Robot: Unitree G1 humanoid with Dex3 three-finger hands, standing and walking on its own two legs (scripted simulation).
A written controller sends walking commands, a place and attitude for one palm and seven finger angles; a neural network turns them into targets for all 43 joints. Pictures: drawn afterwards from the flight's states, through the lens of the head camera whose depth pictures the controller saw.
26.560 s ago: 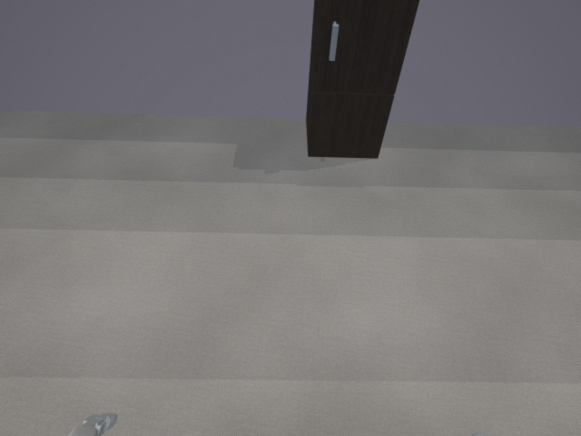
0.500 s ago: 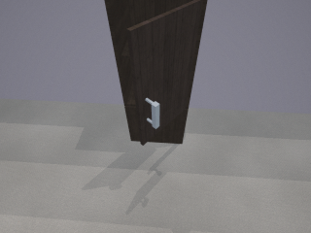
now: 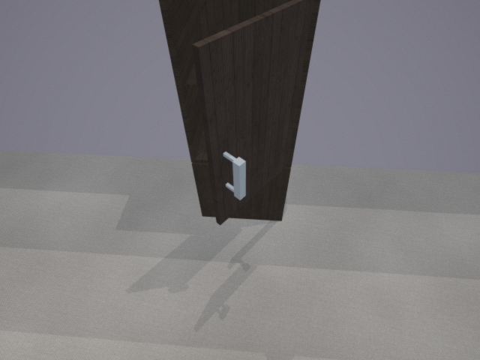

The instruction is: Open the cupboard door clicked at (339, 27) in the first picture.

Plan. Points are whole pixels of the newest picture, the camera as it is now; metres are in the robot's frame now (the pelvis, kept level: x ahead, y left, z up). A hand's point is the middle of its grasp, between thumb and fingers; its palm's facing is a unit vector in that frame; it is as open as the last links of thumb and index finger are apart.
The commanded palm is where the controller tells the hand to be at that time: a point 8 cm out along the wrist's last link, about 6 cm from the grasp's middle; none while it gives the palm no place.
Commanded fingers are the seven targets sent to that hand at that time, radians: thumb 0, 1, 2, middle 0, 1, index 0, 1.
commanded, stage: look to check the result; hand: left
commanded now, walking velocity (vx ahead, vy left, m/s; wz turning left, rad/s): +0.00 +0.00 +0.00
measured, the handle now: (233, 175) +0.58 +0.06 -0.12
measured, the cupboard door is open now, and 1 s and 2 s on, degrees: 51 51 51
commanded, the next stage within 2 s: walk to a spot facing it in 0.06 s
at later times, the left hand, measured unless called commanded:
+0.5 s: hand out of the picture +0.05 +0.19 -0.18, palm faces -0.06 -0.97 -0.25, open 7.4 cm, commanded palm none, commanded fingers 0.00 0.90 0.90 -0.20 -0.30 -0.20 -0.30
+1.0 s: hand out of the picture +0.10 +0.13 -0.16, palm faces -0.27 -0.91 -0.30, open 7.4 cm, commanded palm none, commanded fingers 0.00 0.90 0.90 -0.20 -0.30 -0.20 -0.30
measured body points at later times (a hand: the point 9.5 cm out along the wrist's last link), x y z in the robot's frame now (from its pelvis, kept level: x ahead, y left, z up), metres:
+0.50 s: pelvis +0.00 -0.01 -0.01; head +0.03 -0.02 +0.44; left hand +0.06 +0.24 -0.16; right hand +0.01 -0.25 -0.17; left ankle +0.02 +0.12 -0.74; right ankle -0.01 -0.08 -0.74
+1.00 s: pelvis +0.00 -0.05 +0.00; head +0.04 -0.09 +0.45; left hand +0.11 +0.18 -0.13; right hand +0.04 -0.33 -0.15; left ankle +0.04 +0.12 -0.67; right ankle -0.03 -0.10 -0.74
